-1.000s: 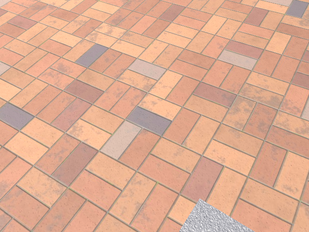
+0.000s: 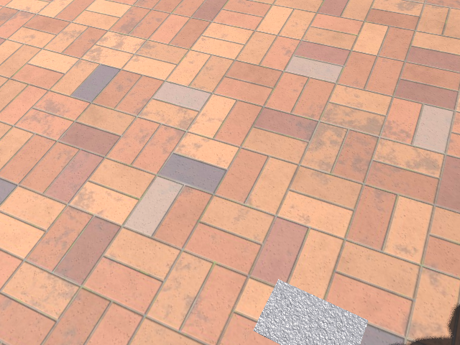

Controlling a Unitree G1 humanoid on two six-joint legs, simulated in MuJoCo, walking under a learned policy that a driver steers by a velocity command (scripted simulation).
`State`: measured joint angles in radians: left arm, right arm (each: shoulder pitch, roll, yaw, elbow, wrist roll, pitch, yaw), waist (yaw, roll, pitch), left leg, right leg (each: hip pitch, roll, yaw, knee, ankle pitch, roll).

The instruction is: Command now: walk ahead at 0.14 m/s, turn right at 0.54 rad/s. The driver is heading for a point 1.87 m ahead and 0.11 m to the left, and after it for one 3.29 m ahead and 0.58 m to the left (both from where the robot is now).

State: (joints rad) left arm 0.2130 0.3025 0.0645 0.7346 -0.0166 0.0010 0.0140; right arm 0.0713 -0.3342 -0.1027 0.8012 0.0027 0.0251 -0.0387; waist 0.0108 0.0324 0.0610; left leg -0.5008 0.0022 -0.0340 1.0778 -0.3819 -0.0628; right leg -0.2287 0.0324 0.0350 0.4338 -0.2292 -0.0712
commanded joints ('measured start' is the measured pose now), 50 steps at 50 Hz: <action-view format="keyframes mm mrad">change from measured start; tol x32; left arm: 1 37 161 41 -59 -7 -17 15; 50 0 106 42 -47 21 -122 -17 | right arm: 1 -64 -76 -16 -70 9 -32 10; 50 138 1 40 -138 17 -63 60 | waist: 1 25 -150 -98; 16 -51 -152 -89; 18 -75 235 -150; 38 112 -232 -388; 50 -5 -86 -1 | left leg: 1 -155 18 -40 -140 100 -6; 16 414 25 -31 -675 212 78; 18 676 358 -627 -859 -213 299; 34 341 191 -295 -835 342 221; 40 -274 29 -119 182 -118 78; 50 -191 129 -53 -157 305 50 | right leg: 1 218 -229 338 -225 -164 -159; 15 -14 -157 416 -109 -215 -111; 21 -613 -60 99 696 -201 25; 34 -120 -26 7 64 181 94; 38 633 -397 461 -24 -85 -118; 50 121 -284 -36 -315 269 -122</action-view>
